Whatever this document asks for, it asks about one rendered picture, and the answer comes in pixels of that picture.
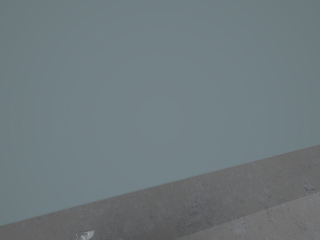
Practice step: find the robot left hand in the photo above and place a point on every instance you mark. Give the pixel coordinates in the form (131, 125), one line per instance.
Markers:
(84, 235)

